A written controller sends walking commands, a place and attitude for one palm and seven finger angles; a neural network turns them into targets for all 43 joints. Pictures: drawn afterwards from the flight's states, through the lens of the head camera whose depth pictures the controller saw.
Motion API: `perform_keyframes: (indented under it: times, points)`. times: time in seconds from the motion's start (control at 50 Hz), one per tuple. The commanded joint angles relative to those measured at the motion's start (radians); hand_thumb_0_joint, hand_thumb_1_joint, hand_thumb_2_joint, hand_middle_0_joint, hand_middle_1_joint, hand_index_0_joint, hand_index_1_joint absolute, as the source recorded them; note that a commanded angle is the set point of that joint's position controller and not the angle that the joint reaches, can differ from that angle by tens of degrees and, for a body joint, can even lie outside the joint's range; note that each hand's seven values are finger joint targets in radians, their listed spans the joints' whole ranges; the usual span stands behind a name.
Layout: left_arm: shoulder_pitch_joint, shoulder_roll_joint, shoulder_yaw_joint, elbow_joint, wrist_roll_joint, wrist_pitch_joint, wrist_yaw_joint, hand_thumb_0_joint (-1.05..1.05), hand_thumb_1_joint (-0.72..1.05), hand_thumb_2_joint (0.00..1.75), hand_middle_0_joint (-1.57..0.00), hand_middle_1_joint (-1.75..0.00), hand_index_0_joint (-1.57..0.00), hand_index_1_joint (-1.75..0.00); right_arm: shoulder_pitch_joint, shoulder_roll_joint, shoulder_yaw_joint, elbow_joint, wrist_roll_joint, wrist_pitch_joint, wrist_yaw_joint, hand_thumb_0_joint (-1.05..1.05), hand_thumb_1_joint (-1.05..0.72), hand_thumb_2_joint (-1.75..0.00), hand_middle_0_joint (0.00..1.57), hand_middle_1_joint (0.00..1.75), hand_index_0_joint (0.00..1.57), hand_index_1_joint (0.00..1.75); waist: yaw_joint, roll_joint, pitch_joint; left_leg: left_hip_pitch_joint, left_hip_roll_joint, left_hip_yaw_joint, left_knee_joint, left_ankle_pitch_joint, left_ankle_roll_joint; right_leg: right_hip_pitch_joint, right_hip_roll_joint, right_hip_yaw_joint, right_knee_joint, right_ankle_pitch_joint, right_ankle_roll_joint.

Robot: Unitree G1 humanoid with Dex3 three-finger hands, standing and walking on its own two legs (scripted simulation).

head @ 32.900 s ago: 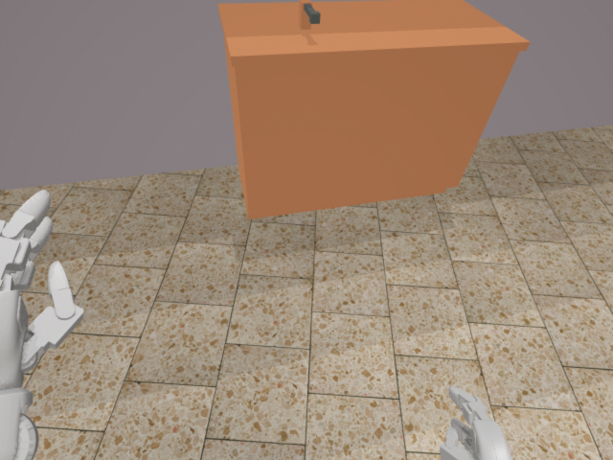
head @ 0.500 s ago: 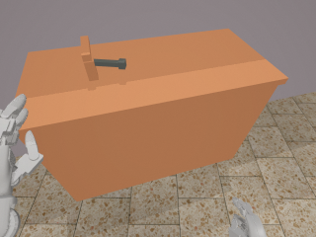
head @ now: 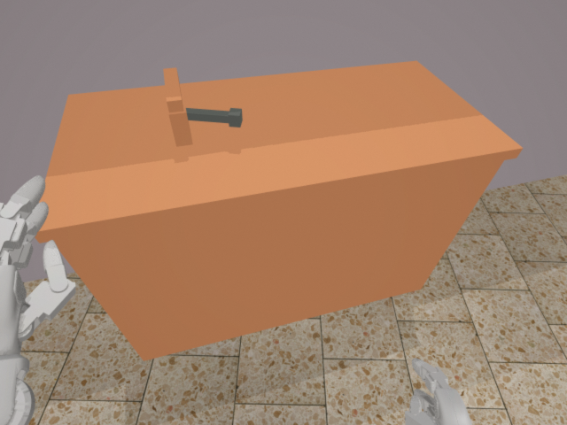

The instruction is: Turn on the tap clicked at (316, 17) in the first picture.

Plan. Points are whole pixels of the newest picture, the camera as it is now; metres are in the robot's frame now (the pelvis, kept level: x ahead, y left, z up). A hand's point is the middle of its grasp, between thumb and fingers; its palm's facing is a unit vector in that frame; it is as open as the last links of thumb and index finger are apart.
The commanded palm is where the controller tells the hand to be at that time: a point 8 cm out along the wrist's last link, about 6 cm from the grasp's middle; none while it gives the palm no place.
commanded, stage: look again from close up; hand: left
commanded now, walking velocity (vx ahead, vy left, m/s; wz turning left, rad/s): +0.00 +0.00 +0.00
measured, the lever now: (235, 117) +0.67 +0.16 +0.07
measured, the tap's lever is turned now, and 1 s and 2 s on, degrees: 70 70 70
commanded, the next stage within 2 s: shuffle to correct the standing spot in 0.10 s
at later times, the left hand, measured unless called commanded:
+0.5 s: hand (66, 273) +0.23 +0.26 +0.15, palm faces +0.44 -0.82 -0.37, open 7.4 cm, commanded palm +0.18 +0.29 +0.17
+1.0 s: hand (162, 175) +0.38 +0.20 +0.17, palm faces +0.33 -0.76 -0.56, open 7.4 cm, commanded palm +0.33 +0.24 +0.17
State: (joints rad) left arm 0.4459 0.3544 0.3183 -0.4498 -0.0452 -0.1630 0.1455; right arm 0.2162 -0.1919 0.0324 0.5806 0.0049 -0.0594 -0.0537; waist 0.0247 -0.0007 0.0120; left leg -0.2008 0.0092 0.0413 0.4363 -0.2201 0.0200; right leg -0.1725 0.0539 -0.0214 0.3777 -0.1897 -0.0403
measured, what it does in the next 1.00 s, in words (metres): walks ahead: right foot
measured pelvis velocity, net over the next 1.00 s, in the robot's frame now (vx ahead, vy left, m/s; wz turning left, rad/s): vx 0.16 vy -0.03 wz -0.02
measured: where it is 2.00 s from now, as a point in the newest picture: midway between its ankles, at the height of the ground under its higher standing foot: outside the picture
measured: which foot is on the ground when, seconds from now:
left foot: down 0.00-1.00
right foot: down 0.00-0.68, up 0.70-0.98, down 1.00-1.00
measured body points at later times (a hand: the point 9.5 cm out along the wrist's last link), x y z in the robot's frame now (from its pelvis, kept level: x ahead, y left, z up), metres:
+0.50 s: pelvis +0.02 +0.01 -0.01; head +0.01 +0.02 +0.44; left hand +0.20 +0.30 +0.17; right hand +0.18 -0.21 -0.10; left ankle +0.01 +0.10 -0.74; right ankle +0.01 -0.09 -0.74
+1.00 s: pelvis +0.16 -0.03 -0.02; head +0.20 -0.04 +0.43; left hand +0.36 +0.24 +0.20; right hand +0.30 -0.24 -0.12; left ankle +0.07 +0.12 -0.74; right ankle +0.26 -0.15 -0.74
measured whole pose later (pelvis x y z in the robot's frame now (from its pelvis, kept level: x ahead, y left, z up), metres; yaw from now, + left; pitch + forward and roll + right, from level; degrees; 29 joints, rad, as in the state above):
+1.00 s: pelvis +0.16 -0.03 -0.02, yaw -1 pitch +0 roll -1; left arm 0.54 0.48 0.44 -0.59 -0.04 -0.22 0.13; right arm 0.26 -0.15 0.02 0.57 0.01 -0.10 -0.02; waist 0.00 0.03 0.09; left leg -0.15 0.12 0.07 0.64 -0.46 -0.04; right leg -0.43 -0.03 -0.14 0.56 -0.15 -0.03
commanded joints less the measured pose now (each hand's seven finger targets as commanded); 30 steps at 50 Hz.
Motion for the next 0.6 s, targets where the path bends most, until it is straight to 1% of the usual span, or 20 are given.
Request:
perform_keyframes:
  times: [0.0,0.08,0.1,0.18,0.22,0.26,0.28,0.3,0.34,0.38,0.4,0.42,0.44,0.46,0.48,0.5,0.52,0.54,0.56,0.58]
  points:
    - [-0.088,0.156,0.097,-0.186,-0.002,-0.055,0.007,0.00,0.90,0.90,-0.20,-0.30,-0.20,-0.30,-0.106,-0.124,-0.048,-0.156,0.002,-0.055,-0.013,0.00,-0.90,-0.90,0.20,0.30,0.20,0.30,-0.011,0.057,-0.057,-0.026,0.074,-0.113,-0.134,-0.035,0.001,0.006,-0.088,0.107,-0.078,-0.008,0.026]
    - [-0.098,0.174,0.116,-0.203,0.001,-0.059,0.008,0.00,0.90,0.90,-0.20,-0.30,-0.20,-0.30,-0.102,-0.129,-0.050,-0.157,0.000,-0.064,-0.014,0.00,-0.90,-0.90,0.20,0.30,0.20,0.30,-0.010,0.050,-0.076,-0.040,0.070,-0.113,-0.149,-0.042,0.000,0.033,-0.079,0.095,-0.066,0.006,0.028]
    - [-0.090,0.160,0.103,-0.197,0.001,-0.060,0.007,0.00,0.90,0.90,-0.20,-0.30,-0.20,-0.30,-0.101,-0.125,-0.048,-0.154,0.001,-0.066,-0.014,0.00,-0.90,-0.90,0.20,0.30,0.20,0.30,-0.009,0.044,-0.078,-0.041,0.076,-0.120,-0.151,-0.041,0.001,0.039,-0.082,0.085,-0.059,0.013,0.029]
    - [-0.081,0.176,0.121,-0.222,0.003,-0.065,0.008,0.00,0.90,0.90,-0.20,-0.30,-0.20,-0.30,-0.099,-0.126,-0.051,-0.152,-0.002,-0.076,-0.014,0.00,-0.90,-0.90,0.20,0.30,0.20,0.30,-0.008,0.073,-0.091,-0.036,0.076,-0.114,-0.153,-0.023,-0.001,0.043,-0.078,0.081,-0.041,0.048,0.029]
    - [-0.075,0.158,0.104,-0.207,0.002,-0.068,0.008,0.00,0.90,0.90,-0.20,-0.30,-0.20,-0.30,-0.090,-0.129,-0.057,-0.138,-0.003,-0.075,-0.014,0.00,-0.90,-0.90,0.20,0.30,0.20,0.30,-0.015,0.070,-0.107,-0.041,0.103,-0.147,-0.167,-0.170,0.012,0.037,-0.071,0.064,0.000,-0.056,0.025]
    - [-0.087,0.154,0.102,-0.216,0.007,-0.067,0.011,0.00,0.90,0.90,-0.20,-0.30,-0.20,-0.30,-0.096,-0.132,-0.060,-0.137,-0.001,-0.070,-0.017,0.00,-0.90,-0.90,0.20,0.30,0.20,0.30,-0.019,0.136,-0.077,-0.073,0.148,-0.212,-0.223,-0.402,0.042,-0.014,-0.045,0.031,0.073,-0.174,0.022]
    - [-0.103,0.161,0.111,-0.236,0.010,-0.064,0.012,0.00,0.90,0.90,-0.20,-0.30,-0.20,-0.30,-0.102,-0.132,-0.058,-0.144,0.000,-0.072,-0.020,0.00,-0.90,-0.90,0.20,0.30,0.20,0.30,-0.022,0.174,-0.054,-0.084,0.170,-0.249,-0.255,-0.475,0.054,-0.044,-0.029,0.006,0.125,-0.189,0.020]
    - [-0.110,0.156,0.104,-0.233,0.016,-0.063,0.014,0.00,0.90,0.90,-0.20,-0.30,-0.20,-0.30,-0.101,-0.127,-0.055,-0.141,0.000,-0.071,-0.022,0.00,-0.90,-0.90,0.20,0.30,0.20,0.30,-0.026,0.180,-0.030,-0.104,0.198,-0.283,-0.262,-0.515,0.072,-0.063,-0.025,-0.011,0.163,-0.187,0.020]
    - [-0.095,0.147,0.100,-0.216,0.018,-0.060,0.019,0.00,0.90,0.90,-0.20,-0.30,-0.20,-0.30,-0.089,-0.123,-0.058,-0.136,0.001,-0.071,-0.023,0.00,-0.90,-0.90,0.20,0.30,0.20,0.30,-0.027,0.152,-0.023,-0.076,0.214,-0.281,-0.215,-0.458,0.088,-0.086,-0.030,-0.026,0.141,-0.177,0.011]
    - [-0.103,0.171,0.124,-0.232,0.020,-0.063,0.024,0.00,0.90,0.90,-0.20,-0.30,-0.20,-0.30,-0.086,-0.126,-0.059,-0.129,-0.004,-0.074,-0.023,0.00,-0.90,-0.90,0.20,0.30,0.20,0.30,-0.028,0.141,-0.045,-0.052,0.201,-0.245,-0.144,-0.333,0.080,-0.060,-0.041,-0.026,0.089,-0.164,-0.001]
    - [-0.103,0.146,0.100,-0.215,0.018,-0.062,0.023,0.00,0.90,0.90,-0.20,-0.30,-0.20,-0.30,-0.085,-0.127,-0.059,-0.125,-0.005,-0.071,-0.021,0.00,-0.90,-0.90,0.20,0.30,0.20,0.30,-0.029,0.127,-0.035,-0.089,0.190,-0.228,-0.109,-0.295,0.077,-0.028,-0.049,-0.017,0.079,-0.155,-0.008]
    - [-0.097,0.151,0.105,-0.199,0.017,-0.061,0.023,0.00,0.90,0.90,-0.20,-0.30,-0.20,-0.30,-0.084,-0.126,-0.061,-0.124,-0.003,-0.067,-0.019,0.00,-0.90,-0.90,0.20,0.30,0.20,0.30,-0.025,0.100,-0.037,-0.128,0.179,-0.206,-0.060,-0.273,0.073,0.007,-0.061,0.010,0.069,-0.158,-0.020]
    - [-0.101,0.146,0.103,-0.190,0.015,-0.060,0.021,0.00,0.90,0.90,-0.20,-0.30,-0.20,-0.30,-0.087,-0.126,-0.063,-0.125,-0.003,-0.064,-0.018,0.00,-0.90,-0.90,0.20,0.30,0.20,0.30,-0.021,0.054,-0.039,-0.170,0.151,-0.167,0.008,-0.269,0.064,0.030,-0.084,0.068,0.057,-0.175,-0.040]
    - [-0.109,0.152,0.105,-0.191,0.014,-0.061,0.019,0.00,0.90,0.90,-0.20,-0.30,-0.20,-0.30,-0.084,-0.124,-0.066,-0.128,-0.001,-0.060,-0.016,0.00,-0.90,-0.90,0.20,0.30,0.20,0.30,-0.021,-0.012,-0.038,-0.218,0.105,-0.120,0.112,-0.263,0.049,0.030,-0.135,0.184,0.037,-0.224,-0.077]
    - [-0.106,0.159,0.111,-0.180,0.012,-0.057,0.016,0.00,0.90,0.90,-0.20,-0.30,-0.20,-0.30,-0.090,-0.123,-0.068,-0.131,0.001,-0.060,-0.012,0.00,-0.90,-0.90,0.20,0.30,0.20,0.30,-0.020,-0.091,-0.010,-0.285,0.061,-0.053,0.234,-0.254,0.029,0.026,-0.209,0.330,-0.021,-0.298,-0.123]
    - [-0.126,0.156,0.098,-0.195,0.008,-0.061,0.016,0.00,0.90,0.90,-0.20,-0.30,-0.20,-0.30,-0.086,-0.116,-0.070,-0.129,0.009,-0.056,-0.006,0.00,-0.90,-0.90,0.20,0.30,0.20,0.30,-0.017,-0.158,-0.011,-0.346,0.028,-0.019,0.359,-0.238,0.011,0.067,-0.294,0.453,-0.068,-0.335,-0.182]
    - [-0.148,0.160,0.092,-0.209,0.007,-0.068,0.021,0.00,0.90,0.90,-0.20,-0.30,-0.20,-0.30,-0.086,-0.116,-0.072,-0.135,0.016,-0.054,-0.002,0.00,-0.90,-0.90,0.20,0.30,0.20,0.30,-0.008,-0.173,0.001,-0.404,0.023,-0.003,0.450,-0.236,-0.003,0.113,-0.362,0.527,-0.094,-0.283,-0.237]
    - [-0.166,0.168,0.094,-0.232,0.007,-0.080,0.026,0.00,0.90,0.90,-0.20,-0.30,-0.20,-0.30,-0.088,-0.117,-0.070,-0.137,0.018,-0.054,0.002,0.00,-0.90,-0.90,0.20,0.30,0.20,0.30,-0.002,-0.146,-0.001,-0.446,0.043,-0.025,0.490,-0.270,-0.007,0.152,-0.392,0.526,-0.077,-0.179,-0.270]
    - [-0.173,0.178,0.101,-0.249,0.007,-0.088,0.030,0.00,0.90,0.90,-0.20,-0.30,-0.20,-0.30,-0.084,-0.116,-0.065,-0.132,0.018,-0.054,0.004,0.00,-0.90,-0.90,0.20,0.30,0.20,0.30,-0.005,-0.116,0.000,-0.432,0.070,-0.044,0.470,-0.276,-0.003,0.144,-0.397,0.486,-0.026,-0.062,-0.276]
    - [-0.186,0.201,0.124,-0.264,0.008,-0.092,0.033,0.00,0.90,0.90,-0.20,-0.30,-0.20,-0.30,-0.088,-0.110,-0.055,-0.124,0.014,-0.050,0.005,0.00,-0.90,-0.90,0.20,0.30,0.20,0.30,-0.014,-0.050,-0.010,-0.363,0.081,-0.032,0.399,-0.271,0.002,0.104,-0.381,0.426,0.043,0.020,-0.251]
